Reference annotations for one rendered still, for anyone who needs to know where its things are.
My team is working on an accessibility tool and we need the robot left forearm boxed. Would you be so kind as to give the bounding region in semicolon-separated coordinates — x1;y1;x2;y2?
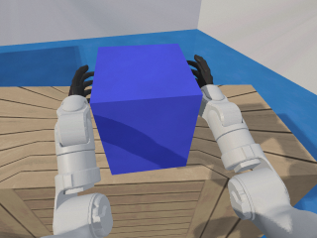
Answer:
53;95;101;234

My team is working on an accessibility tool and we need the left robot upper arm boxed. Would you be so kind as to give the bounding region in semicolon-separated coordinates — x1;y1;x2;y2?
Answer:
40;192;113;238

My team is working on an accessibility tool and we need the robot right hand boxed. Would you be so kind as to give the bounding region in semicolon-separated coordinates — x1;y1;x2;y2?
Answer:
187;55;214;88

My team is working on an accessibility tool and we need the carton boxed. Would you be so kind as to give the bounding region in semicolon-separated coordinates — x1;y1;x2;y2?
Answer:
89;44;203;176

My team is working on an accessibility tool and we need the robot right forearm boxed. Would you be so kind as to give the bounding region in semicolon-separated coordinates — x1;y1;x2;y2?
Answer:
198;84;290;203

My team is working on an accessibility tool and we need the pedestal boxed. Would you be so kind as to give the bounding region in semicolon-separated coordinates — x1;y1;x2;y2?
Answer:
0;84;317;238

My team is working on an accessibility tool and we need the robot left hand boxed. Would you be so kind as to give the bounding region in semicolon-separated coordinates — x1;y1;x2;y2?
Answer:
68;64;95;104

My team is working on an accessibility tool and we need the right robot upper arm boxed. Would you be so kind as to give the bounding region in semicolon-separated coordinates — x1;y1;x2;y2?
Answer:
228;168;317;238

